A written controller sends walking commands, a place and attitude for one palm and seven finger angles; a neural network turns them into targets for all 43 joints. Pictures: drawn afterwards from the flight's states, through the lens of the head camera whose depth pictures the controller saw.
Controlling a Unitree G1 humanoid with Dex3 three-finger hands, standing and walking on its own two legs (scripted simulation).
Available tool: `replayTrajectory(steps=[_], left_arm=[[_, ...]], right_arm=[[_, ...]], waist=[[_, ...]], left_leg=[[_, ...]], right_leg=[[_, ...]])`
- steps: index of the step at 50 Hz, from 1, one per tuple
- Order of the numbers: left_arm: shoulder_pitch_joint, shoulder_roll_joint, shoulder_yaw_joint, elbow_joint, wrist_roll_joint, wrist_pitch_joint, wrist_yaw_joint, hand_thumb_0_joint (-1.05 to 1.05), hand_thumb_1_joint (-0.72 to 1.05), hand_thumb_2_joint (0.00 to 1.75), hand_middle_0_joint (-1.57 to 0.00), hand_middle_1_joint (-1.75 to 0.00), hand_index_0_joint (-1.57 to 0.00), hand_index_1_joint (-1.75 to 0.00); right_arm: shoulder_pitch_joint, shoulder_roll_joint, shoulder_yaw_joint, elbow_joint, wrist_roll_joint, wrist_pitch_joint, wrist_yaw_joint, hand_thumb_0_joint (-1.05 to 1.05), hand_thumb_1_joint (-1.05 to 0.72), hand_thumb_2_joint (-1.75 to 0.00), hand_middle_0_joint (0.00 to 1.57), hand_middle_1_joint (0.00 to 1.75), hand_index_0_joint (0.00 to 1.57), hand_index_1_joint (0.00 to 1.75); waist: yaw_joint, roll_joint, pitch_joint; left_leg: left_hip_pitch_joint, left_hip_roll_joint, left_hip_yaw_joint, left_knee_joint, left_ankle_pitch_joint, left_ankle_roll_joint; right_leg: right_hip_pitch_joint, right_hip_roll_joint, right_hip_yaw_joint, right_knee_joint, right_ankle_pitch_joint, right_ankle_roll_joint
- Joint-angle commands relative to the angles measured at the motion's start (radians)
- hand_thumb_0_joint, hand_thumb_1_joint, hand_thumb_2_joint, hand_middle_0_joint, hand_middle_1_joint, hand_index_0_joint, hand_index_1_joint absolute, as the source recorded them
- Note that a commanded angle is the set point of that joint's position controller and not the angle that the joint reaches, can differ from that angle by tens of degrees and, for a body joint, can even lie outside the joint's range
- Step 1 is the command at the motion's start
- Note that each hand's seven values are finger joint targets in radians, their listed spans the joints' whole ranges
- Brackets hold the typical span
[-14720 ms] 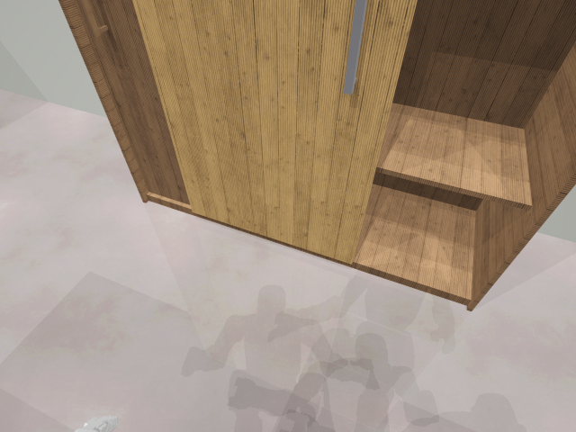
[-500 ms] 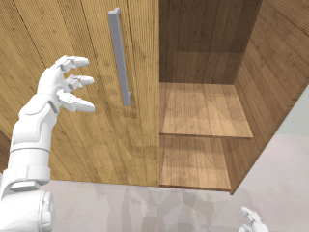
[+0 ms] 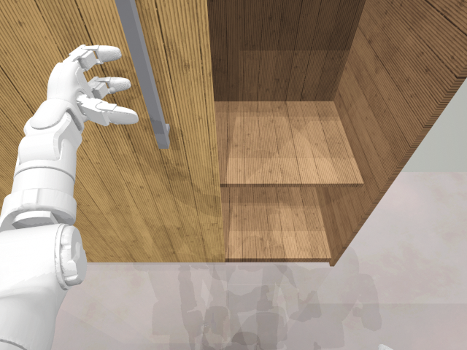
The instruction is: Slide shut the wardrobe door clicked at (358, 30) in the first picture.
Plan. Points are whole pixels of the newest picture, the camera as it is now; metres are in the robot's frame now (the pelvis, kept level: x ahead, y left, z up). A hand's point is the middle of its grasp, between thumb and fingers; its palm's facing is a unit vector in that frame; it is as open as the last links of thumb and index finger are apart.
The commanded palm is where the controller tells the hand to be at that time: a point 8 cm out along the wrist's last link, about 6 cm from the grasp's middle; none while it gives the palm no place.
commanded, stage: move the hooked fingers beside the handle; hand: left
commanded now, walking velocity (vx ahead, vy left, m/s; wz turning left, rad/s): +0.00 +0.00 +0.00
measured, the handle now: (150, 78) +0.54 +0.14 +0.19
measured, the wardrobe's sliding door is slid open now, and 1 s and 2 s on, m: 0.47 0.47 0.47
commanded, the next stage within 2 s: none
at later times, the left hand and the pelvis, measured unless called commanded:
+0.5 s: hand (118, 80) +0.50 +0.18 +0.21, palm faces -0.03 -1.00 +0.02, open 13.5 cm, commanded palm +0.48 +0.25 +0.20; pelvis +0.00 +0.02 +0.00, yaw -2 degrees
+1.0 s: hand (114, 82) +0.50 +0.19 +0.21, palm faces -0.04 -1.00 +0.02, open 13.3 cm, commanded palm +0.48 +0.26 +0.19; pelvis -0.02 +0.02 -0.01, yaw -2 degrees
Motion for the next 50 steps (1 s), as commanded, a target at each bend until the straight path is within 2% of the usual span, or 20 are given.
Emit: replayTrajectory(steps=[1, 5, 7, 8, 10, 11, 14, 16, 18, 19, 22, 25, 30, 36, 38, 40, 44, 45, 46, 50], left_arm=[[-0.597, 0.261, 0.058, -0.142, 0.007, -0.116, 0.011, 0.00, -0.50, 0.30, -0.30, -1.20, -0.30, -1.20], [-0.587, 0.305, 0.094, -0.053, 0.036, -0.133, 0.020, 0.00, -0.50, 0.30, -0.30, -1.20, -0.30, -1.20], [-0.539, 0.353, 0.142, -0.053, 0.049, -0.142, 0.025, 0.00, -0.50, 0.30, -0.30, -1.20, -0.30, -1.20], [-0.544, 0.312, 0.108, -0.083, 0.050, -0.148, 0.020, 0.00, -0.50, 0.30, -0.30, -1.20, -0.30, -1.20], [-0.500, 0.284, 0.095, -0.048, 0.049, -0.144, 0.015, 0.00, -0.50, 0.30, -0.30, -1.20, -0.30, -1.20], [-0.520, 0.310, 0.115, -0.051, 0.046, -0.142, 0.017, 0.00, -0.50, 0.30, -0.30, -1.20, -0.30, -1.20], [-0.509, 0.311, 0.112, -0.034, 0.043, -0.130, 0.010, 0.00, -0.50, 0.30, -0.30, -1.20, -0.30, -1.20], [-0.559, 0.283, 0.080, -0.023, 0.048, -0.125, 0.010, 0.00, -0.50, 0.30, -0.30, -1.20, -0.30, -1.20], [-0.524, 0.312, 0.107, -0.014, 0.058, -0.124, 0.016, 0.00, -0.50, 0.30, -0.30, -1.20, -0.30, -1.20], [-0.515, 0.296, 0.094, -0.003, 0.062, -0.121, 0.019, 0.00, -0.50, 0.30, -0.30, -1.20, -0.30, -1.20], [-0.535, 0.318, 0.110, 0.028, 0.065, -0.124, 0.024, 0.00, -0.50, 0.30, -0.30, -1.20, -0.30, -1.20], [-0.529, 0.362, 0.136, 0.046, 0.074, -0.131, 0.022, 0.00, -0.50, 0.30, -0.30, -1.20, -0.30, -1.20], [-0.590, 0.305, 0.074, 0.060, 0.085, -0.151, 0.022, 0.00, -0.50, 0.30, -0.30, -1.20, -0.30, -1.20], [-0.612, 0.359, 0.115, 0.095, 0.084, -0.168, 0.018, 0.00, -0.50, 0.30, -0.30, -1.20, -0.30, -1.20], [-0.604, 0.322, 0.093, 0.103, 0.080, -0.166, 0.013, 0.00, -0.50, 0.30, -0.30, -1.20, -0.30, -1.20], [-0.622, 0.354, 0.105, 0.111, 0.086, -0.169, 0.016, 0.00, -0.50, 0.30, -0.30, -1.20, -0.30, -1.20], [-0.611, 0.322, 0.086, 0.129, 0.092, -0.171, 0.021, 0.00, -0.50, 0.30, -0.30, -1.20, -0.30, -1.20], [-0.633, 0.333, 0.094, 0.121, 0.089, -0.174, 0.022, 0.00, -0.50, 0.30, -0.30, -1.20, -0.30, -1.20], [-0.599, 0.364, 0.121, 0.145, 0.091, -0.172, 0.022, 0.00, -0.50, 0.30, -0.30, -1.20, -0.30, -1.20], [-0.625, 0.387, 0.117, 0.169, 0.100, -0.173, 0.013, 0.00, -0.50, 0.30, -0.30, -1.20, -0.30, -1.20]], right_arm=[[0.064, -0.143, -0.052, -0.074, -0.005, -0.044, 0.001, 0.00, -0.90, -0.90, 0.20, 0.30, 0.20, 0.30], [0.109, -0.151, -0.056, -0.072, -0.012, -0.037, 0.014, 0.00, -0.90, -0.90, 0.20, 0.30, 0.20, 0.30], [0.121, -0.154, -0.058, -0.088, -0.016, -0.033, 0.017, 0.00, -0.90, -0.90, 0.20, 0.30, 0.20, 0.30], [0.118, -0.149, -0.061, -0.096, -0.012, -0.033, 0.018, 0.00, -0.90, -0.90, 0.20, 0.30, 0.20, 0.30], [0.125, -0.149, -0.063, -0.095, -0.011, -0.028, 0.021, 0.00, -0.90, -0.90, 0.20, 0.30, 0.20, 0.30], [0.135, -0.157, -0.065, -0.091, -0.011, -0.024, 0.020, 0.00, -0.90, -0.90, 0.20, 0.30, 0.20, 0.30], [0.142, -0.160, -0.067, -0.093, -0.009, -0.017, 0.021, 0.00, -0.90, -0.90, 0.20, 0.30, 0.20, 0.30], [0.148, -0.157, -0.065, -0.091, -0.008, -0.016, 0.020, 0.00, -0.90, -0.90, 0.20, 0.30, 0.20, 0.30], [0.154, -0.156, -0.065, -0.095, -0.010, -0.015, 0.022, 0.00, -0.90, -0.90, 0.20, 0.30, 0.20, 0.30], [0.157, -0.158, -0.064, -0.095, -0.012, -0.013, 0.024, 0.00, -0.90, -0.90, 0.20, 0.30, 0.20, 0.30], [0.168, -0.160, -0.064, -0.096, -0.015, -0.014, 0.022, 0.00, -0.90, -0.90, 0.20, 0.30, 0.20, 0.30], [0.179, -0.164, -0.062, -0.105, -0.016, -0.009, 0.022, 0.00, -0.90, -0.90, 0.20, 0.30, 0.20, 0.30], [0.183, -0.161, -0.061, -0.112, -0.016, -0.013, 0.025, 0.00, -0.90, -0.90, 0.20, 0.30, 0.20, 0.30], [0.210, -0.169, -0.061, -0.105, -0.021, -0.018, 0.023, 0.00, -0.90, -0.90, 0.20, 0.30, 0.20, 0.30], [0.212, -0.164, -0.061, -0.106, -0.021, -0.022, 0.023, 0.00, -0.90, -0.90, 0.20, 0.30, 0.20, 0.30], [0.219, -0.171, -0.059, -0.103, -0.021, -0.020, 0.024, 0.00, -0.90, -0.90, 0.20, 0.30, 0.20, 0.30], [0.232, -0.169, -0.061, -0.098, -0.024, -0.024, 0.028, 0.00, -0.90, -0.90, 0.20, 0.30, 0.20, 0.30], [0.231, -0.171, -0.060, -0.098, -0.026, -0.028, 0.029, 0.00, -0.90, -0.90, 0.20, 0.30, 0.20, 0.30], [0.237, -0.173, -0.061, -0.098, -0.026, -0.028, 0.028, 0.00, -0.90, -0.90, 0.20, 0.30, 0.20, 0.30], [0.245, -0.175, -0.056, -0.097, -0.025, -0.025, 0.029, 0.00, -0.90, -0.90, 0.20, 0.30, 0.20, 0.30]], waist=[[-0.032, -0.014, -0.359], [-0.020, -0.018, -0.377], [0.002, -0.017, -0.409], [-0.013, -0.021, -0.403], [-0.016, -0.043, -0.349], [-0.020, -0.057, -0.347], [-0.020, -0.047, -0.310], [-0.039, -0.035, -0.280], [-0.023, -0.005, -0.290], [-0.025, 0.002, -0.284], [-0.038, -0.038, -0.271], [-0.031, -0.052, -0.296], [-0.057, -0.016, -0.265], [-0.059, -0.023, -0.300], [-0.063, -0.021, -0.297], [-0.065, -0.012, -0.288], [-0.066, -0.011, -0.267], [-0.072, -0.011, -0.274], [-0.061, -0.024, -0.282], [-0.072, -0.032, -0.252]], left_leg=[[0.231, -0.027, -0.007, 0.025, 0.212, 0.049], [0.190, -0.027, -0.006, 0.024, 0.230, 0.048], [0.185, -0.027, -0.001, 0.029, 0.259, 0.048], [0.199, -0.028, 0.005, 0.034, 0.266, 0.051], [0.189, -0.022, 0.007, 0.035, 0.255, 0.052], [0.177, -0.022, 0.005, 0.035, 0.238, 0.051], [0.170, -0.020, 0.007, 0.032, 0.209, 0.053], [0.173, -0.017, 0.001, 0.026, 0.190, 0.051], [0.175, -0.014, -0.002, 0.028, 0.189, 0.048], [0.174, -0.017, 0.000, 0.030, 0.186, 0.049], [0.147, -0.011, -0.006, 0.026, 0.141, 0.048], [0.117, -0.012, -0.002, 0.031, 0.132, 0.049], [0.126, -0.007, -0.012, 0.032, 0.076, 0.045], [0.111, -0.003, -0.019, 0.041, 0.062, 0.045], [0.119, -0.004, -0.019, 0.044, 0.064, 0.045], [0.100, -0.002, -0.023, 0.041, 0.045, 0.044], [0.098, -0.001, -0.028, 0.043, 0.027, 0.044], [0.098, -0.001, -0.029, 0.042, 0.026, 0.044], [0.085, 0.000, -0.027, 0.048, 0.027, 0.046], [0.026, -0.001, -0.022, 0.049, -0.017, 0.045]], right_leg=[[0.012, -0.044, 0.083, -0.041, 0.412, 0.072], [0.034, -0.044, 0.079, -0.021, 0.442, 0.069], [0.065, -0.044, 0.084, -0.008, 0.491, 0.069], [0.051, -0.041, 0.083, -0.009, 0.499, 0.072], [0.014, -0.035, 0.076, -0.015, 0.469, 0.070], [0.012, -0.034, 0.077, -0.017, 0.455, 0.072], [-0.014, -0.031, 0.073, -0.025, 0.401, 0.068], [-0.055, -0.027, 0.068, -0.032, 0.353, 0.066], [-0.062, -0.025, 0.067, -0.029, 0.326, 0.060], [-0.068, -0.025, 0.064, -0.029, 0.314, 0.058], [-0.086, -0.025, 0.064, -0.031, 0.265, 0.061], [-0.062, -0.030, 0.071, -0.022, 0.273, 0.062], [-0.138, -0.025, 0.064, -0.027, 0.180, 0.061], [-0.136, -0.024, 0.068, -0.021, 0.154, 0.060], [-0.149, -0.022, 0.066, -0.022, 0.154, 0.061], [-0.157, -0.022, 0.065, -0.021, 0.132, 0.060], [-0.187, -0.018, 0.056, -0.022, 0.094, 0.057], [-0.188, -0.018, 0.060, -0.021, 0.097, 0.059], [-0.176, -0.019, 0.066, -0.019, 0.099, 0.059], [-0.178, -0.024, 0.072, -0.019, 0.071, 0.062]])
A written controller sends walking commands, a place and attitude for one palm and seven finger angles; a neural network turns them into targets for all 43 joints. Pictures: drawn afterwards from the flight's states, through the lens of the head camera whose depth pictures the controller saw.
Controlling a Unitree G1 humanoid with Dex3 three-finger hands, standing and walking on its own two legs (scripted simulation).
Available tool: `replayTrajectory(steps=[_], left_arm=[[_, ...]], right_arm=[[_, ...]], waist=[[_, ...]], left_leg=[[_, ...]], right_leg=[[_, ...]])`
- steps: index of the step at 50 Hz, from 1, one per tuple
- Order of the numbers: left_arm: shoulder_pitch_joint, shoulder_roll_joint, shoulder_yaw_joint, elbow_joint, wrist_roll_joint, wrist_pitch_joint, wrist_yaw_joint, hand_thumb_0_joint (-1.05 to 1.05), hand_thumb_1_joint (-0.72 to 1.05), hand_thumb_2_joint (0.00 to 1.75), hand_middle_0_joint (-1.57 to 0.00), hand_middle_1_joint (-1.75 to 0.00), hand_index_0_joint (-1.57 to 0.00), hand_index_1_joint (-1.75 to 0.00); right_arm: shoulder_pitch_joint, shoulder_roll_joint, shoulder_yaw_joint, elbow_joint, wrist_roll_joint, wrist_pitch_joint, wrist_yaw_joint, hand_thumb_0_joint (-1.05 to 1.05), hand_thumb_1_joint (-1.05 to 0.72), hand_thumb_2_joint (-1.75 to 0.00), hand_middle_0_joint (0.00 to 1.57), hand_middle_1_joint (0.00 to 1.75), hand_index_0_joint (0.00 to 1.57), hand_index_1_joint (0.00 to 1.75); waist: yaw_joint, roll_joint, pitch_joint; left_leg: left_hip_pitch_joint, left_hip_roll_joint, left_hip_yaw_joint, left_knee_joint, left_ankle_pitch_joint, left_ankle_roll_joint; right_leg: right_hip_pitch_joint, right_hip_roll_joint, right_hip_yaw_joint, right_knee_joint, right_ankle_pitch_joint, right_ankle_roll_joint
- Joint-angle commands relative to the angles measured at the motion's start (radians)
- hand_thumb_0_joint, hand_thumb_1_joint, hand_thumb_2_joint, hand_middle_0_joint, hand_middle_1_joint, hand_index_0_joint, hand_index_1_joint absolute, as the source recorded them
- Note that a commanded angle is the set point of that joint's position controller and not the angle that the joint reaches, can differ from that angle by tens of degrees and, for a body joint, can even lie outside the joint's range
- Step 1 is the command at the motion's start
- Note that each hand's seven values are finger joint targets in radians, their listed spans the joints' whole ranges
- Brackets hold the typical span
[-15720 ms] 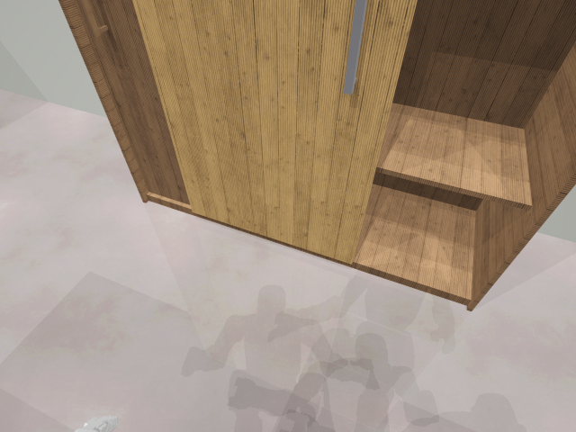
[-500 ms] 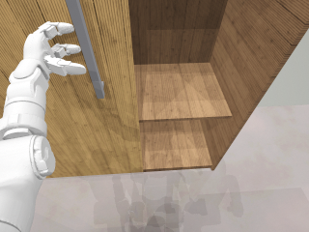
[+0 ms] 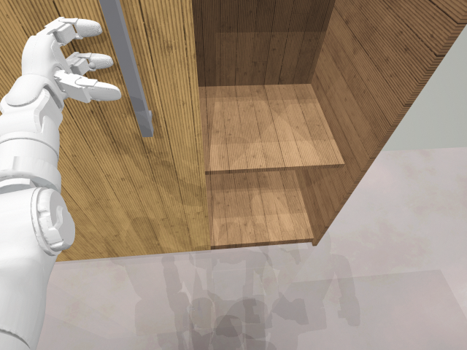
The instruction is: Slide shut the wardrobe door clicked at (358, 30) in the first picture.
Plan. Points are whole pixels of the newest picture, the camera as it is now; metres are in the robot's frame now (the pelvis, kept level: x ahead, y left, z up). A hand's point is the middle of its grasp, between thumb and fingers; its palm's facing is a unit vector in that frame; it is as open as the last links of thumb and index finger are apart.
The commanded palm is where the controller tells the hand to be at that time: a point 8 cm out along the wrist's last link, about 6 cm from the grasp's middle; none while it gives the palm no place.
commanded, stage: move the hooked fingers beside the handle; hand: left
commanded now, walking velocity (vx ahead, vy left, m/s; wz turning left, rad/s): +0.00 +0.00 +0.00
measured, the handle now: (130, 60) +0.55 +0.13 +0.20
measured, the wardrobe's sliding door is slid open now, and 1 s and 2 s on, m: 0.47 0.47 0.47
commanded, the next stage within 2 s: none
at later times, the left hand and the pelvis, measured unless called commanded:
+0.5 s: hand (80, 81) +0.51 +0.21 +0.20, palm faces +0.05 -1.00 +0.00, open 13.6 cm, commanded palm +0.48 +0.26 +0.19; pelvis +0.00 +0.00 +0.00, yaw -1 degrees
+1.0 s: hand (81, 76) +0.50 +0.20 +0.21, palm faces +0.02 -1.00 +0.04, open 14.0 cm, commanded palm +0.47 +0.25 +0.20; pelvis +0.03 +0.00 +0.00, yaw +0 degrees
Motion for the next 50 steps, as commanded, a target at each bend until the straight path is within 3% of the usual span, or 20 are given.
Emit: replayTrajectory(steps=[1, 5, 10, 14, 15, 16, 19, 21, 24, 26, 29, 30, 32, 34, 35, 36, 38, 40, 44, 50], left_arm=[[-0.419, 0.293, 0.041, -0.119, 0.007, -0.029, 0.046, 0.00, -0.50, 0.30, -0.30, -1.20, -0.30, -1.20], [-0.412, 0.302, 0.047, -0.149, 0.005, -0.037, 0.042, 0.00, -0.50, 0.30, -0.30, -1.20, -0.30, -1.20], [-0.384, 0.345, 0.078, -0.138, 0.003, -0.030, 0.035, 0.00, -0.50, 0.30, -0.30, -1.20, -0.30, -1.20], [-0.376, 0.306, 0.050, -0.158, 0.006, -0.028, 0.032, 0.00, -0.50, 0.30, -0.30, -1.20, -0.30, -1.20], [-0.359, 0.341, 0.079, -0.154, 0.008, -0.028, 0.032, 0.00, -0.50, 0.30, -0.30, -1.20, -0.30, -1.20], [-0.352, 0.321, 0.065, -0.176, 0.002, -0.027, 0.028, 0.00, -0.50, 0.30, -0.30, -1.20, -0.30, -1.20], [-0.339, 0.355, 0.096, -0.195, -0.007, -0.024, 0.025, 0.00, -0.50, 0.30, -0.30, -1.20, -0.30, -1.20], [-0.329, 0.340, 0.085, -0.234, -0.013, -0.027, 0.017, 0.00, -0.50, 0.30, -0.30, -1.20, -0.30, -1.20], [-0.411, 0.262, 0.019, -0.386, -0.034, -0.065, 0.007, 0.00, -0.50, 0.30, -0.30, -1.20, -0.30, -1.20], [-0.415, 0.273, 0.028, -0.420, -0.049, -0.075, 0.003, 0.00, -0.50, 0.30, -0.30, -1.20, -0.30, -1.20], [-0.454, 0.245, 0.007, -0.439, -0.079, -0.070, -0.010, 0.00, -0.50, 0.30, -0.30, -1.20, -0.30, -1.20], [-0.467, 0.203, -0.021, -0.459, -0.084, -0.064, -0.014, 0.00, -0.50, 0.30, -0.30, -1.20, -0.30, -1.20], [-0.426, 0.193, -0.020, -0.448, -0.085, -0.042, -0.012, 0.00, -0.50, 0.30, -0.30, -1.20, -0.30, -1.20], [-0.373, 0.209, 0.002, -0.445, -0.082, -0.022, -0.002, 0.00, -0.50, 0.30, -0.30, -1.20, -0.30, -1.20], [-0.358, 0.147, -0.039, -0.444, -0.083, -0.008, 0.000, 0.00, -0.50, 0.30, -0.30, -1.20, -0.30, -1.20], [-0.318, 0.187, 0.011, -0.420, -0.084, 0.006, 0.008, 0.00, -0.50, 0.30, -0.30, -1.20, -0.30, -1.20], [-0.311, 0.160, -0.011, -0.430, -0.092, 0.023, 0.009, 0.00, -0.50, 0.30, -0.30, -1.20, -0.30, -1.20], [-0.316, 0.128, -0.031, -0.503, -0.096, 0.018, 0.012, 0.00, -0.50, 0.30, -0.30, -1.20, -0.30, -1.20], [-0.268, 0.161, 0.003, -0.495, -0.097, 0.032, 0.024, 0.00, -0.50, 0.30, -0.30, -1.20, -0.30, -1.20], [-0.246, 0.168, 0.012, -0.548, -0.084, 0.049, 0.039, 0.00, -0.50, 0.30, -0.30, -1.20, -0.30, -1.20]], right_arm=[[0.104, -0.175, -0.062, -0.068, 0.005, -0.034, -0.009, 0.00, -0.90, -0.90, 0.20, 0.30, 0.20, 0.30], [0.107, -0.174, -0.063, -0.074, 0.004, -0.037, -0.006, 0.00, -0.90, -0.90, 0.20, 0.30, 0.20, 0.30], [0.107, -0.178, -0.061, -0.079, 0.007, -0.033, -0.007, 0.00, -0.90, -0.90, 0.20, 0.30, 0.20, 0.30], [0.106, -0.174, -0.063, -0.086, 0.009, -0.032, -0.006, 0.00, -0.90, -0.90, 0.20, 0.30, 0.20, 0.30], [0.106, -0.177, -0.063, -0.085, 0.009, -0.031, -0.006, 0.00, -0.90, -0.90, 0.20, 0.30, 0.20, 0.30], [0.099, -0.173, -0.063, -0.095, 0.011, -0.030, -0.007, 0.00, -0.90, -0.90, 0.20, 0.30, 0.20, 0.30], [0.102, -0.175, -0.062, -0.093, 0.012, -0.025, -0.008, 0.00, -0.90, -0.90, 0.20, 0.30, 0.20, 0.30], [0.084, -0.170, -0.062, -0.107, 0.016, -0.027, -0.010, 0.00, -0.90, -0.90, 0.20, 0.30, 0.20, 0.30], [0.056, -0.160, -0.066, -0.108, 0.020, -0.037, -0.012, 0.00, -0.90, -0.90, 0.20, 0.30, 0.20, 0.30], [0.047, -0.164, -0.066, -0.098, 0.023, -0.042, -0.017, 0.00, -0.90, -0.90, 0.20, 0.30, 0.20, 0.30], [0.038, -0.166, -0.067, -0.073, 0.026, -0.051, -0.026, 0.00, -0.90, -0.90, 0.20, 0.30, 0.20, 0.30], [0.031, -0.161, -0.066, -0.070, 0.026, -0.059, -0.025, 0.00, -0.90, -0.90, 0.20, 0.30, 0.20, 0.30], [0.026, -0.162, -0.065, -0.065, 0.026, -0.065, -0.024, 0.00, -0.90, -0.90, 0.20, 0.30, 0.20, 0.30], [0.027, -0.165, -0.065, -0.062, 0.023, -0.064, -0.021, 0.00, -0.90, -0.90, 0.20, 0.30, 0.20, 0.30], [0.014, -0.156, -0.063, -0.067, 0.024, -0.065, -0.018, 0.00, -0.90, -0.90, 0.20, 0.30, 0.20, 0.30], [0.021, -0.162, -0.065, -0.064, 0.021, -0.063, -0.017, 0.00, -0.90, -0.90, 0.20, 0.30, 0.20, 0.30], [0.008, -0.161, -0.064, -0.072, 0.025, -0.057, -0.015, 0.00, -0.90, -0.90, 0.20, 0.30, 0.20, 0.30], [-0.011, -0.155, -0.066, -0.086, 0.024, -0.060, -0.012, 0.00, -0.90, -0.90, 0.20, 0.30, 0.20, 0.30], [-0.031, -0.156, -0.064, -0.085, 0.026, -0.048, -0.015, 0.00, -0.90, -0.90, 0.20, 0.30, 0.20, 0.30], [-0.068, -0.143, -0.056, -0.111, 0.027, -0.033, -0.015, 0.00, -0.90, -0.90, 0.20, 0.30, 0.20, 0.30]], waist=[[0.002, -0.032, -0.223], [0.008, -0.002, -0.262], [0.015, -0.036, -0.250], [0.014, -0.015, -0.247], [0.025, -0.017, -0.265], [0.024, 0.000, -0.276], [0.035, -0.016, -0.291], [0.040, -0.013, -0.311], [0.017, 0.065, -0.338], [0.015, 0.087, -0.363], [0.000, 0.096, -0.356], [-0.004, 0.123, -0.374], [0.010, 0.137, -0.375], [0.029, 0.127, -0.383], [0.020, 0.125, -0.368], [0.038, 0.085, -0.371], [0.032, 0.035, -0.353], [0.039, 0.045, -0.378], [0.056, 0.014, -0.333], [0.074, 0.032, -0.359]], left_leg=[[0.193, -0.002, -0.046, -0.045, 0.002, 0.016], [0.209, -0.001, -0.042, -0.034, 0.033, 0.016], [0.158, -0.001, -0.033, -0.027, 0.014, 0.019], [0.179, -0.003, -0.034, -0.018, 0.028, 0.019], [0.184, -0.001, -0.038, -0.020, 0.037, 0.018], [0.199, -0.002, -0.035, -0.018, 0.050, 0.019], [0.186, -0.004, -0.029, -0.011, 0.071, 0.020], [0.203, -0.005, -0.028, -0.012, 0.091, 0.019], [0.305, -0.002, -0.033, 0.000, 0.130, 0.020], [0.361, 0.003, -0.048, -0.005, 0.149, 0.016], [0.407, 0.007, -0.057, -0.007, 0.159, 0.015], [0.437, 0.005, -0.062, -0.010, 0.179, 0.014], [0.462, 0.005, -0.072, -0.011, 0.220, 0.010], [0.468, 0.003, -0.075, -0.005, 0.276, 0.009], [0.471, 0.002, -0.073, -0.009, 0.291, 0.007], [0.455, 0.002, -0.075, -0.007, 0.306, 0.007], [0.438, 0.001, -0.074, -0.013, 0.317, 0.009], [0.472, -0.002, -0.070, -0.006, 0.369, 0.013], [0.440, -0.003, -0.061, -0.004, 0.371, 0.015], [0.446, -0.006, -0.057, -0.015, 0.394, 0.012]], right_leg=[[-0.022, -0.019, 0.049, -0.100, 0.073, 0.034], [-0.015, -0.018, 0.053, -0.088, 0.100, 0.034], [0.012, -0.023, 0.065, -0.086, 0.104, 0.039], [-0.004, -0.019, 0.058, -0.080, 0.113, 0.036], [0.003, -0.019, 0.057, -0.076, 0.121, 0.036], [0.008, -0.019, 0.059, -0.076, 0.134, 0.036], [0.050, -0.021, 0.065, -0.071, 0.175, 0.036], [0.066, -0.017, 0.066, -0.067, 0.205, 0.038], [0.026, -0.009, 0.062, -0.073, 0.215, 0.034], [0.007, -0.002, 0.055, -0.078, 0.209, 0.032], [-0.011, 0.003, 0.044, -0.092, 0.193, 0.030], [-0.021, 0.002, 0.041, -0.093, 0.206, 0.029], [-0.025, 0.002, 0.032, -0.090, 0.229, 0.024], [-0.005, 0.001, 0.025, -0.082, 0.267, 0.018], [-0.011, -0.001, 0.021, -0.079, 0.284, 0.020], [0.012, -0.001, 0.021, -0.077, 0.307, 0.020], [0.035, -0.003, 0.021, -0.075, 0.341, 0.022], [0.048, -0.004, 0.023, -0.068, 0.386, 0.023], [0.068, -0.007, 0.025, -0.068, 0.401, 0.021], [0.111, -0.015, 0.029, -0.064, 0.435, 0.021]])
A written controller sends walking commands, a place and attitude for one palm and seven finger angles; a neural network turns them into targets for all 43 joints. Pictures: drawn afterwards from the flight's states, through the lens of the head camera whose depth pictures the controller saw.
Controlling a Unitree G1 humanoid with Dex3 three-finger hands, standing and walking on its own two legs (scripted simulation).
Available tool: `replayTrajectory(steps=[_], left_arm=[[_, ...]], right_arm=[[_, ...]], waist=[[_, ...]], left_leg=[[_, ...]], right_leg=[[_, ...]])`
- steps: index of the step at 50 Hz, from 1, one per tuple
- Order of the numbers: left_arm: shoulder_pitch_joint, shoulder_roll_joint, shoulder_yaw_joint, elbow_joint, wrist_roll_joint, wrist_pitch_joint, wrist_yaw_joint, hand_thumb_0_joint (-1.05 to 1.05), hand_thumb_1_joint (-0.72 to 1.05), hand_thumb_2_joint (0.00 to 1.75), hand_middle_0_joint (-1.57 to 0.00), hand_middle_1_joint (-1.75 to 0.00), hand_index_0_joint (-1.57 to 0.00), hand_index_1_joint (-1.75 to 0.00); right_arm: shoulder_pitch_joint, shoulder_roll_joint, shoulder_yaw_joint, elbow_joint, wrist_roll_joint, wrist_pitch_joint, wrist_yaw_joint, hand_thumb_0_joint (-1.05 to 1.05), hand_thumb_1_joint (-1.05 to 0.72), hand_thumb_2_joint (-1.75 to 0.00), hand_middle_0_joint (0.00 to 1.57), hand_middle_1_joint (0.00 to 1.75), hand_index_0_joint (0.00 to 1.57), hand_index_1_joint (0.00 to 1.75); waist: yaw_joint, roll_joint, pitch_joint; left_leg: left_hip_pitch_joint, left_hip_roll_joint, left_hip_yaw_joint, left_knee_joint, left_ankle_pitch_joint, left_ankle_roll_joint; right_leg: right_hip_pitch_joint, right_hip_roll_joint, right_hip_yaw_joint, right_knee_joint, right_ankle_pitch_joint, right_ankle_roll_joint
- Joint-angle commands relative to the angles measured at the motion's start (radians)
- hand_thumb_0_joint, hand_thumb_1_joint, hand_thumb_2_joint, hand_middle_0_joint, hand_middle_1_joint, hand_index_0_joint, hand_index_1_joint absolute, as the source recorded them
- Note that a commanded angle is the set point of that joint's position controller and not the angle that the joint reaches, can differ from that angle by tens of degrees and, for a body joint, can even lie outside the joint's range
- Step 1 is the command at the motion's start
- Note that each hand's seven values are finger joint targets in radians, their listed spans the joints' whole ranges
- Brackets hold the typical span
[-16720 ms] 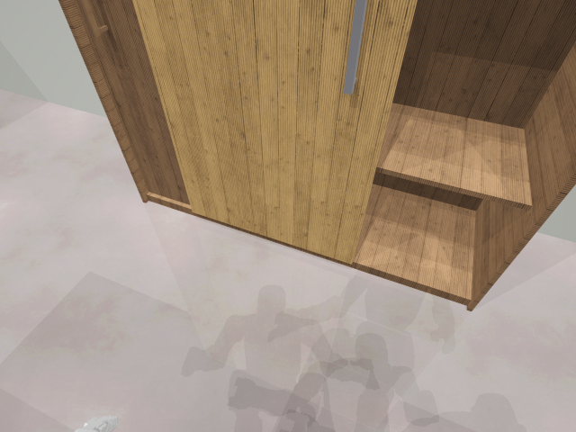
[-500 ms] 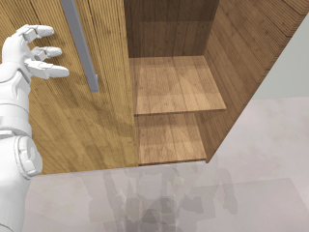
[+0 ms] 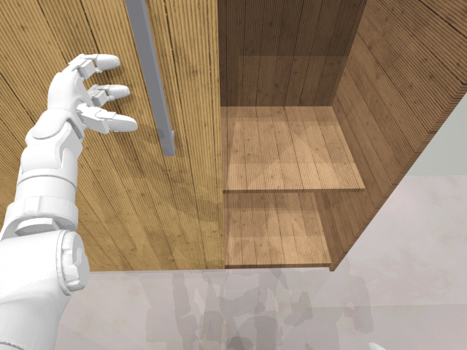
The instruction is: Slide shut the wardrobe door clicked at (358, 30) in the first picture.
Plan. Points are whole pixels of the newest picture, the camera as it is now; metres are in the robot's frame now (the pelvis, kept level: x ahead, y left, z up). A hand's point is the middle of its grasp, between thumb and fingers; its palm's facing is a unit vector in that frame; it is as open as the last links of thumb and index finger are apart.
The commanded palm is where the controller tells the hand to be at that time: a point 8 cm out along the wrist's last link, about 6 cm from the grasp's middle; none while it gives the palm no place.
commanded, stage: move the hooked fingers beside the handle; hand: left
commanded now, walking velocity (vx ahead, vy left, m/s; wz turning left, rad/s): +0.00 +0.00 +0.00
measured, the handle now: (157, 84) +0.52 +0.12 +0.20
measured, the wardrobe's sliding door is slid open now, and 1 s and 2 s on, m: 0.47 0.47 0.47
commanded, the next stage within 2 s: feel for the door with the fingertips in 1.16 s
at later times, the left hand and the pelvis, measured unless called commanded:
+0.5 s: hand (130, 94) +0.47 +0.16 +0.21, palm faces +0.02 -1.00 +0.03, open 14.0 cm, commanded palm +0.45 +0.23 +0.20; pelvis -0.02 -0.01 +0.00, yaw +1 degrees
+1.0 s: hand (115, 94) +0.47 +0.18 +0.21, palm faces +0.01 -1.00 +0.04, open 13.9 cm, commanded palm +0.45 +0.23 +0.20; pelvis -0.02 -0.01 +0.00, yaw +0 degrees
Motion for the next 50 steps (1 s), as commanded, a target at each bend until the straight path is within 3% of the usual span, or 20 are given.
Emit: replayTrajectory(steps=[1, 7, 8, 13, 14, 17, 18, 21, 23, 24, 25, 28, 31, 32, 37, 40, 41, 43, 46, 50], left_arm=[[-0.494, 0.265, 0.038, -0.253, -0.005, -0.062, 0.016, 0.00, -0.50, 0.30, -0.30, -1.20, -0.30, -1.20], [-0.533, 0.266, 0.035, -0.288, -0.018, -0.063, 0.008, 0.00, -0.50, 0.30, -0.30, -1.20, -0.30, -1.20], [-0.532, 0.225, -0.001, -0.281, -0.021, -0.058, 0.003, 0.00, -0.50, 0.30, -0.30, -1.20, -0.30, -1.20], [-0.566, 0.169, -0.047, -0.213, -0.017, -0.036, 0.011, 0.00, -0.50, 0.30, -0.30, -1.20, -0.30, -1.20], [-0.548, 0.185, -0.030, -0.186, -0.016, -0.034, 0.017, 0.00, -0.50, 0.30, -0.30, -1.20, -0.30, -1.20], [-0.601, 0.185, -0.029, -0.145, -0.011, -0.041, 0.033, 0.00, -0.50, 0.30, -0.30, -1.20, -0.30, -1.20], [-0.592, 0.205, -0.007, -0.139, -0.008, -0.048, 0.039, 0.00, -0.50, 0.30, -0.30, -1.20, -0.30, -1.20], [-0.653, 0.232, 0.007, -0.118, 0.009, -0.088, 0.059, 0.00, -0.50, 0.30, -0.30, -1.20, -0.30, -1.20], [-0.671, 0.291, 0.045, -0.093, 0.025, -0.117, 0.067, 0.00, -0.50, 0.30, -0.30, -1.20, -0.30, -1.20], [-0.661, 0.370, 0.108, -0.074, 0.033, -0.132, 0.072, 0.00, -0.50, 0.30, -0.30, -1.20, -0.30, -1.20], [-0.650, 0.394, 0.119, -0.074, 0.043, -0.143, 0.069, 0.00, -0.50, 0.30, -0.30, -1.20, -0.30, -1.20], [-0.663, 0.357, 0.078, -0.096, 0.056, -0.168, 0.051, 0.00, -0.50, 0.30, -0.30, -1.20, -0.30, -1.20], [-0.613, 0.454, 0.153, -0.080, 0.048, -0.163, 0.031, 0.00, -0.50, 0.30, -0.30, -1.20, -0.30, -1.20], [-0.616, 0.420, 0.121, -0.073, 0.044, -0.156, 0.017, 0.00, -0.50, 0.30, -0.30, -1.20, -0.30, -1.20], [-0.610, 0.380, 0.058, -0.011, 0.043, -0.118, -0.024, 0.00, -0.50, 0.30, -0.30, -1.20, -0.30, -1.20], [-0.620, 0.293, -0.008, -0.063, 0.023, -0.112, -0.044, 0.00, -0.50, 0.30, -0.30, -1.20, -0.30, -1.20], [-0.605, 0.309, 0.014, -0.061, 0.015, -0.107, -0.045, 0.00, -0.50, 0.30, -0.30, -1.20, -0.30, -1.20], [-0.633, 0.276, -0.002, -0.065, -0.005, -0.101, -0.048, 0.00, -0.50, 0.30, -0.30, -1.20, -0.30, -1.20], [-0.617, 0.291, 0.026, -0.084, -0.011, -0.096, -0.028, 0.00, -0.50, 0.30, -0.30, -1.20, -0.30, -1.20], [-0.643, 0.287, 0.025, -0.129, 0.018, -0.116, 0.021, 0.00, -0.50, 0.30, -0.30, -1.20, -0.30, -1.20]], right_arm=[[0.044, -0.161, -0.057, -0.087, 0.009, -0.024, -0.014, 0.00, -0.90, -0.90, 0.20, 0.30, 0.20, 0.30], [0.030, -0.162, -0.058, -0.084, 0.009, -0.026, -0.023, 0.00, -0.90, -0.90, 0.20, 0.30, 0.20, 0.30], [0.022, -0.157, -0.053, -0.085, 0.011, -0.026, -0.024, 0.00, -0.90, -0.90, 0.20, 0.30, 0.20, 0.30], [0.028, -0.159, -0.055, -0.062, 0.011, -0.028, -0.025, 0.00, -0.90, -0.90, 0.20, 0.30, 0.20, 0.30], [0.035, -0.163, -0.055, -0.056, 0.008, -0.026, -0.023, 0.00, -0.90, -0.90, 0.20, 0.30, 0.20, 0.30], [0.044, -0.163, -0.053, -0.049, 0.005, -0.031, -0.022, 0.00, -0.90, -0.90, 0.20, 0.30, 0.20, 0.30], [0.047, -0.163, -0.054, -0.050, 0.003, -0.033, -0.022, 0.00, -0.90, -0.90, 0.20, 0.30, 0.20, 0.30], [0.057, -0.161, -0.051, -0.045, -0.003, -0.040, -0.019, 0.00, -0.90, -0.90, 0.20, 0.30, 0.20, 0.30], [0.073, -0.165, -0.050, -0.041, -0.008, -0.042, -0.018, 0.00, -0.90, -0.90, 0.20, 0.30, 0.20, 0.30], [0.084, -0.173, -0.052, -0.038, -0.012, -0.040, -0.018, 0.00, -0.90, -0.90, 0.20, 0.30, 0.20, 0.30], [0.084, -0.170, -0.051, -0.046, -0.011, -0.041, -0.018, 0.00, -0.90, -0.90, 0.20, 0.30, 0.20, 0.30], [0.087, -0.161, -0.052, -0.058, -0.008, -0.046, -0.016, 0.00, -0.90, -0.90, 0.20, 0.30, 0.20, 0.30], [0.094, -0.172, -0.054, -0.065, -0.004, -0.036, -0.020, 0.00, -0.90, -0.90, 0.20, 0.30, 0.20, 0.30], [0.092, -0.170, -0.054, -0.067, -0.001, -0.037, -0.021, 0.00, -0.90, -0.90, 0.20, 0.30, 0.20, 0.30], [0.107, -0.180, -0.057, -0.057, 0.009, -0.029, -0.024, 0.00, -0.90, -0.90, 0.20, 0.30, 0.20, 0.30], [0.108, -0.179, -0.064, -0.053, 0.009, -0.034, -0.021, 0.00, -0.90, -0.90, 0.20, 0.30, 0.20, 0.30], [0.118, -0.183, -0.067, -0.048, 0.007, -0.036, -0.022, 0.00, -0.90, -0.90, 0.20, 0.30, 0.20, 0.30], [0.124, -0.185, -0.070, -0.035, 0.006, -0.039, -0.023, 0.00, -0.90, -0.90, 0.20, 0.30, 0.20, 0.30], [0.121, -0.187, -0.070, -0.034, 0.004, -0.041, -0.022, 0.00, -0.90, -0.90, 0.20, 0.30, 0.20, 0.30], [0.113, -0.180, -0.067, -0.034, -0.003, -0.047, -0.012, 0.00, -0.90, -0.90, 0.20, 0.30, 0.20, 0.30]], waist=[[-0.005, 0.016, -0.314], [-0.006, 0.027, -0.342], [-0.011, 0.045, -0.324], [-0.034, 0.033, -0.267], [-0.026, 0.025, -0.259], [-0.039, -0.008, -0.251], [-0.028, -0.008, -0.260], [-0.035, -0.006, -0.276], [-0.032, -0.015, -0.294], [-0.018, -0.043, -0.312], [-0.011, -0.032, -0.333], [-0.019, 0.025, -0.351], [-0.006, -0.012, -0.351], [-0.016, -0.016, -0.331], [-0.043, 0.012, -0.237], [-0.056, 0.069, -0.267], [-0.049, 0.054, -0.282], [-0.064, 0.032, -0.281], [-0.046, 0.013, -0.315], [-0.045, 0.054, -0.333]], left_leg=[[0.336, 0.013, -0.057, 0.007, 0.422, 0.008], [0.365, 0.013, -0.064, -0.004, 0.402, 0.007], [0.372, 0.013, -0.065, -0.008, 0.395, 0.005], [0.350, 0.012, -0.074, -0.020, 0.328, 0.004], [0.335, 0.010, -0.070, -0.017, 0.315, 0.007], [0.307, 0.010, -0.074, -0.032, 0.268, 0.007], [0.303, 0.009, -0.075, -0.030, 0.270, 0.007], [0.280, 0.004, -0.067, -0.028, 0.241, 0.010], [0.253, 0.002, -0.063, -0.029, 0.225, 0.010], [0.225, 0.001, -0.057, -0.023, 0.225, 0.014], [0.211, -0.001, -0.050, -0.027, 0.239, 0.015], [0.241, -0.003, -0.041, -0.018, 0.253, 0.012], [0.186, -0.001, -0.027, -0.020, 0.235, 0.019], [0.180, -0.003, -0.023, -0.022, 0.230, 0.020], [0.166, 0.003, -0.023, -0.024, 0.168, 0.018], [0.244, 0.007, -0.032, -0.014, 0.205, 0.017], [0.254, 0.009, -0.041, -0.012, 0.212, 0.017], [0.273, 0.011, -0.048, -0.015, 0.218, 0.017], [0.277, 0.011, -0.053, -0.012, 0.252, 0.016], [0.312, 0.011, -0.059, -0.005, 0.290, 0.014]], right_leg=[[-0.013, -0.001, 0.024, -0.034, 0.467, 0.017], [0.000, -0.001, 0.027, -0.048, 0.451, 0.015], [-0.018, -0.001, 0.024, -0.051, 0.433, 0.014], [-0.067, 0.000, 0.017, -0.068, 0.355, 0.014], [-0.063, 0.000, 0.018, -0.071, 0.345, 0.012], [-0.068, -0.003, 0.020, -0.074, 0.315, 0.016], [-0.061, -0.003, 0.023, -0.071, 0.315, 0.015], [-0.050, -0.006, 0.032, -0.070, 0.304, 0.019], [-0.028, -0.008, 0.040, -0.064, 0.301, 0.021], [0.008, -0.010, 0.047, -0.060, 0.317, 0.022], [0.042, -0.015, 0.055, -0.052, 0.358, 0.023], [0.038, -0.012, 0.057, -0.052, 0.384, 0.025], [0.099, -0.019, 0.076, -0.053, 0.427, 0.033], [0.090, -0.019, 0.076, -0.056, 0.432, 0.036], [-0.008, -0.014, 0.069, -0.080, 0.337, 0.036], [-0.052, -0.009, 0.061, -0.082, 0.327, 0.029], [-0.055, -0.005, 0.057, -0.081, 0.320, 0.027], [-0.076, -0.001, 0.049, -0.085, 0.310, 0.028], [-0.048, -0.002, 0.042, -0.070, 0.343, 0.025], [-0.073, 0.001, 0.033, -0.058, 0.339, 0.022]])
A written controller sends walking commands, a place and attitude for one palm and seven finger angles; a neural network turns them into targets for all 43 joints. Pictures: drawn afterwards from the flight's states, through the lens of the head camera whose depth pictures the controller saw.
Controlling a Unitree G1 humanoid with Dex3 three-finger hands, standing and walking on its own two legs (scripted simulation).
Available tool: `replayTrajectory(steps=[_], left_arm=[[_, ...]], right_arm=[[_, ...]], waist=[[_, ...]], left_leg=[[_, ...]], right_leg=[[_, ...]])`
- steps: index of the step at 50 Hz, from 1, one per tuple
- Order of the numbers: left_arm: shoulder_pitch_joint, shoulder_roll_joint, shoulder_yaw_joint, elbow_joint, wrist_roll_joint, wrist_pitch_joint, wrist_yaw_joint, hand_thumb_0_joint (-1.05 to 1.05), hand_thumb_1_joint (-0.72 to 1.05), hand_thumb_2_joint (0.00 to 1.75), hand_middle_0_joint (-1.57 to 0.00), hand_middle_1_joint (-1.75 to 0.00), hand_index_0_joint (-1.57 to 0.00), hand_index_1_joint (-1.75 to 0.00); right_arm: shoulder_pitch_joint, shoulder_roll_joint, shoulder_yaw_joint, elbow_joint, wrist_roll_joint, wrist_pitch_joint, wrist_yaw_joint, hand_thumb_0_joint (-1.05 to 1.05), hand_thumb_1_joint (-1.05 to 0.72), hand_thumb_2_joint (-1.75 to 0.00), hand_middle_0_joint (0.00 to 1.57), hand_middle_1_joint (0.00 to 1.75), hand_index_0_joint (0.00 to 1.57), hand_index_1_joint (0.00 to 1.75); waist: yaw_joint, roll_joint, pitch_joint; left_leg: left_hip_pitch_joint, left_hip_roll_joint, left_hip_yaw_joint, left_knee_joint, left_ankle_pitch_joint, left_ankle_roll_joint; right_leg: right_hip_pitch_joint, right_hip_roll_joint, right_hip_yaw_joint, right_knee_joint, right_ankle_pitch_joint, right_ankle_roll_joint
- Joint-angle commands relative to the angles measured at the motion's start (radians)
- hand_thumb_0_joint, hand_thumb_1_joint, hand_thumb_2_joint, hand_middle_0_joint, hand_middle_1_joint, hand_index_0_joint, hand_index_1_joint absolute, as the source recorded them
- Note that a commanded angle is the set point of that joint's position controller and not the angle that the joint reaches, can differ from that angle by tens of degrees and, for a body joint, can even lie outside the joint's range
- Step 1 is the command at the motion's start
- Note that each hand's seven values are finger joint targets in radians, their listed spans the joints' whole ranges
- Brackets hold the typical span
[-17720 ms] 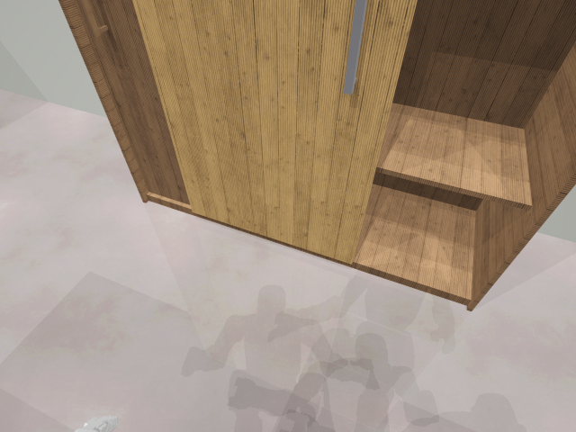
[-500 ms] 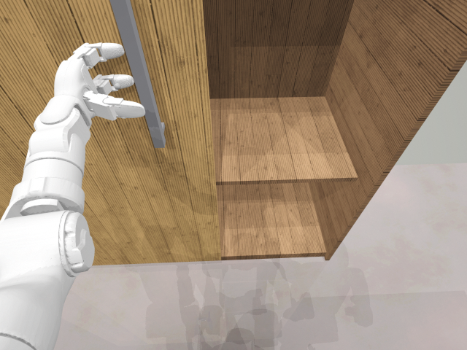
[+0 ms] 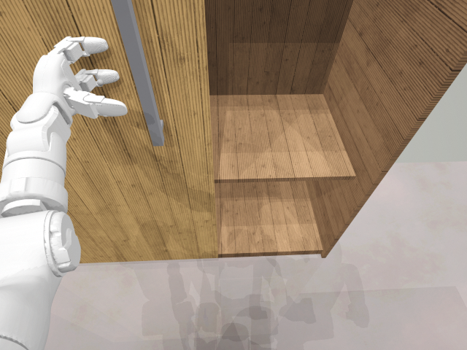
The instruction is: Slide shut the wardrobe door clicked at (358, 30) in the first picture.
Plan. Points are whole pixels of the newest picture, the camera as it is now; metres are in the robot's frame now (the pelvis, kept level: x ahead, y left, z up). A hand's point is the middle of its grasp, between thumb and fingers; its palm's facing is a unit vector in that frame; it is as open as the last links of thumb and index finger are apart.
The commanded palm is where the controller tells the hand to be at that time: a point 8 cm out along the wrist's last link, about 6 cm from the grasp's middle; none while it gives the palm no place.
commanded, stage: move the hooked fingers beside the handle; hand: left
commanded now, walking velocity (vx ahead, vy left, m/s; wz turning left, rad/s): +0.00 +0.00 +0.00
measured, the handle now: (144, 72) +0.53 +0.13 +0.20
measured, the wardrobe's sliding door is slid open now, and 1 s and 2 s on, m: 0.47 0.47 0.47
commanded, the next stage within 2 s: feel for the door with the fingertips in 0.16 s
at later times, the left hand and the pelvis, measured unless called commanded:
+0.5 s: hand (119, 82) +0.48 +0.16 +0.21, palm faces -0.02 -1.00 +0.02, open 13.9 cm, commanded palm +0.46 +0.21 +0.20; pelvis +0.00 +0.01 +0.00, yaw +0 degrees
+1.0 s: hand (127, 78) +0.49 +0.15 +0.21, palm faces +0.01 -1.00 +0.01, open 13.5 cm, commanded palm +0.47 +0.20 +0.20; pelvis -0.01 -0.01 +0.00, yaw +0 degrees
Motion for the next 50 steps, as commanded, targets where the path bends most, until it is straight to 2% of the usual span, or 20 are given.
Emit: replayTrajectory(steps=[1, 4, 5, 10, 11, 12, 14, 17, 23, 24, 26, 29, 31, 33, 34, 38, 39, 40, 45, 50], left_arm=[[-0.534, 0.227, 0.020, -0.264, 0.017, -0.080, 0.043, 0.00, -0.50, 0.30, -0.30, -1.20, -0.30, -1.20], [-0.511, 0.220, 0.021, -0.285, 0.019, -0.081, 0.050, 0.00, -0.50, 0.30, -0.30, -1.20, -0.30, -1.20], [-0.528, 0.191, -0.004, -0.310, 0.016, -0.081, 0.046, 0.00, -0.50, 0.30, -0.30, -1.20, -0.30, -1.20], [-0.524, 0.147, -0.019, -0.276, -0.005, -0.054, 0.048, 0.00, -0.50, 0.30, -0.30, -1.20, -0.30, -1.20], [-0.508, 0.168, 0.009, -0.241, -0.004, -0.046, 0.053, 0.00, -0.50, 0.30, -0.30, -1.20, -0.30, -1.20], [-0.529, 0.162, -0.007, -0.243, 0.000, -0.046, 0.054, 0.00, -0.50, 0.30, -0.30, -1.20, -0.30, -1.20], [-0.516, 0.176, 0.014, -0.254, 0.008, -0.052, 0.065, 0.00, -0.50, 0.30, -0.30, -1.20, -0.30, -1.20], [-0.514, 0.085, -0.048, -0.316, 0.010, -0.067, 0.075, 0.00, -0.50, 0.30, -0.30, -1.20, -0.30, -1.20], [-0.502, 0.053, -0.045, -0.323, -0.015, -0.039, 0.085, 0.00, -0.50, 0.30, -0.30, -1.20, -0.30, -1.20], [-0.511, 0.080, -0.028, -0.323, -0.011, -0.038, 0.096, 0.00, -0.50, 0.30, -0.30, -1.20, -0.30, -1.20], [-0.529, 0.057, -0.039, -0.346, -0.001, -0.039, 0.115, 0.00, -0.50, 0.30, -0.30, -1.20, -0.30, -1.20], [-0.504, 0.097, -0.007, -0.348, 0.015, -0.050, 0.144, 0.00, -0.50, 0.30, -0.30, -1.20, -0.30, -1.20], [-0.512, 0.085, -0.005, -0.353, 0.014, -0.057, 0.154, 0.00, -0.50, 0.30, -0.30, -1.20, -0.30, -1.20], [-0.518, 0.123, 0.021, -0.326, 0.020, -0.059, 0.155, 0.00, -0.50, 0.30, -0.30, -1.20, -0.30, -1.20], [-0.496, 0.177, 0.060, -0.289, 0.029, -0.058, 0.157, 0.00, -0.50, 0.30, -0.30, -1.20, -0.30, -1.20], [-0.555, 0.148, 0.010, -0.240, 0.048, -0.066, 0.139, 0.00, -0.50, 0.30, -0.30, -1.20, -0.30, -1.20], [-0.554, 0.178, 0.028, -0.217, 0.055, -0.071, 0.136, 0.00, -0.50, 0.30, -0.30, -1.20, -0.30, -1.20], [-0.585, 0.167, 0.009, -0.215, 0.054, -0.077, 0.130, 0.00, -0.50, 0.30, -0.30, -1.20, -0.30, -1.20], [-0.653, 0.199, 0.021, -0.119, 0.044, -0.091, 0.110, 0.00, -0.50, 0.30, -0.30, -1.20, -0.30, -1.20], [-0.604, 0.178, 0.009, -0.150, 0.043, -0.121, 0.092, 0.00, -0.50, 0.30, -0.30, -1.20, -0.30, -1.20]], right_arm=[[0.050, -0.148, -0.048, -0.084, -0.001, -0.044, 0.001, 0.00, -0.90, -0.90, 0.20, 0.30, 0.20, 0.30], [0.045, -0.148, -0.049, -0.093, -0.002, -0.042, 0.004, 0.00, -0.90, -0.90, 0.20, 0.30, 0.20, 0.30], [0.032, -0.144, -0.046, -0.101, 0.000, -0.044, 0.005, 0.00, -0.90, -0.90, 0.20, 0.30, 0.20, 0.30], [0.015, -0.141, -0.040, -0.098, 0.003, -0.045, 0.002, 0.00, -0.90, -0.90, 0.20, 0.30, 0.20, 0.30], [0.022, -0.144, -0.041, -0.094, 0.002, -0.044, 0.000, 0.00, -0.90, -0.90, 0.20, 0.30, 0.20, 0.30], [0.019, -0.142, -0.039, -0.095, 0.002, -0.043, -0.001, 0.00, -0.90, -0.90, 0.20, 0.30, 0.20, 0.30], [0.023, -0.141, -0.040, -0.100, -0.004, -0.044, 0.001, 0.00, -0.90, -0.90, 0.20, 0.30, 0.20, 0.30], [0.010, -0.126, -0.040, -0.109, -0.003, -0.053, 0.009, 0.00, -0.90, -0.90, 0.20, 0.30, 0.20, 0.30], [-0.003, -0.123, -0.043, -0.101, 0.001, -0.052, 0.010, 0.00, -0.90, -0.90, 0.20, 0.30, 0.20, 0.30], [0.000, -0.127, -0.042, -0.094, -0.001, -0.050, 0.010, 0.00, -0.90, -0.90, 0.20, 0.30, 0.20, 0.30], [-0.008, -0.117, -0.039, -0.098, -0.003, -0.054, 0.014, 0.00, -0.90, -0.90, 0.20, 0.30, 0.20, 0.30], [-0.005, -0.119, -0.039, -0.096, -0.007, -0.049, 0.016, 0.00, -0.90, -0.90, 0.20, 0.30, 0.20, 0.30], [-0.008, -0.114, -0.039, -0.099, -0.008, -0.053, 0.018, 0.00, -0.90, -0.90, 0.20, 0.30, 0.20, 0.30], [-0.002, -0.116, -0.040, -0.095, -0.010, -0.047, 0.014, 0.00, -0.90, -0.90, 0.20, 0.30, 0.20, 0.30], [0.006, -0.124, -0.039, -0.090, -0.013, -0.041, 0.013, 0.00, -0.90, -0.90, 0.20, 0.30, 0.20, 0.30], [0.011, -0.117, -0.037, -0.095, -0.008, -0.037, 0.012, 0.00, -0.90, -0.90, 0.20, 0.30, 0.20, 0.30], [0.021, -0.123, -0.039, -0.093, -0.010, -0.034, 0.012, 0.00, -0.90, -0.90, 0.20, 0.30, 0.20, 0.30], [0.020, -0.121, -0.036, -0.092, -0.009, -0.035, 0.012, 0.00, -0.90, -0.90, 0.20, 0.30, 0.20, 0.30], [0.055, -0.132, -0.038, -0.075, -0.011, -0.039, 0.009, 0.00, -0.90, -0.90, 0.20, 0.30, 0.20, 0.30], [0.063, -0.128, -0.042, -0.088, -0.011, -0.046, 0.014, 0.00, -0.90, -0.90, 0.20, 0.30, 0.20, 0.30]], waist=[[-0.013, 0.066, -0.353], [-0.001, 0.062, -0.372], [-0.006, 0.076, -0.379], [-0.012, 0.042, -0.305], [-0.006, 0.004, -0.297], [-0.013, 0.015, -0.292], [0.003, 0.012, -0.325], [0.001, 0.051, -0.356], [0.006, 0.006, -0.344], [0.006, 0.007, -0.335], [0.006, 0.037, -0.336], [0.019, 0.010, -0.347], [0.016, 0.001, -0.355], [0.014, -0.021, -0.351], [0.027, -0.043, -0.340], [-0.004, -0.022, -0.295], [0.001, -0.027, -0.294], [-0.010, 0.003, -0.289], [-0.038, -0.030, -0.267], [-0.017, 0.003, -0.358]], left_leg=[[0.357, -0.001, -0.051, 0.002, 0.263, 0.021], [0.373, -0.001, -0.053, 0.005, 0.289, 0.019], [0.396, 0.001, -0.060, 0.000, 0.306, 0.015], [0.380, 0.003, -0.064, -0.010, 0.277, 0.015], [0.364, 0.003, -0.066, -0.012, 0.265, 0.016], [0.360, 0.005, -0.067, -0.016, 0.264, 0.014], [0.369, 0.002, -0.064, -0.010, 0.296, 0.014], [0.429, 0.008, -0.075, -0.004, 0.345, 0.005], [0.412, 0.005, -0.070, -0.007, 0.326, 0.008], [0.400, 0.004, -0.066, -0.008, 0.315, 0.010], [0.404, 0.001, -0.066, -0.013, 0.311, 0.008], [0.380, 0.000, -0.062, -0.015, 0.302, 0.010], [0.376, -0.002, -0.058, -0.018, 0.301, 0.011], [0.349, -0.005, -0.046, -0.020, 0.284, 0.016], [0.309, -0.009, -0.040, -0.020, 0.272, 0.020], [0.277, -0.012, -0.027, -0.023, 0.210, 0.023], [0.265, -0.013, -0.025, -0.018, 0.197, 0.024], [0.269, -0.013, -0.028, -0.023, 0.192, 0.023], [0.210, -0.014, -0.024, -0.015, 0.119, 0.026], [0.242, -0.016, -0.025, -0.005, 0.162, 0.024]], right_leg=[[-0.039, -0.012, 0.040, -0.047, 0.307, 0.030], [-0.024, -0.009, 0.034, -0.040, 0.320, 0.025], [-0.029, -0.008, 0.032, -0.038, 0.327, 0.024], [-0.058, -0.005, 0.027, -0.052, 0.294, 0.025], [-0.052, -0.005, 0.026, -0.053, 0.287, 0.026], [-0.055, -0.007, 0.026, -0.050, 0.287, 0.026], [-0.033, -0.007, 0.026, -0.043, 0.308, 0.023], [-0.056, -0.005, 0.024, -0.036, 0.319, 0.022], [-0.039, -0.002, 0.024, -0.044, 0.322, 0.024], [-0.033, -0.003, 0.023, -0.047, 0.314, 0.023], [-0.036, -0.004, 0.025, -0.048, 0.310, 0.023], [-0.004, -0.004, 0.026, -0.048, 0.307, 0.022], [0.013, -0.005, 0.031, -0.046, 0.328, 0.024], [0.031, -0.007, 0.038, -0.048, 0.343, 0.028], [0.057, -0.009, 0.042, -0.048, 0.349, 0.027], [0.030, -0.017, 0.054, -0.056, 0.332, 0.036], [0.035, -0.017, 0.055, -0.057, 0.317, 0.034], [0.021, -0.019, 0.057, -0.057, 0.313, 0.033], [0.000, -0.026, 0.072, -0.068, 0.267, 0.043], [0.038, -0.026, 0.074, -0.048, 0.312, 0.039]])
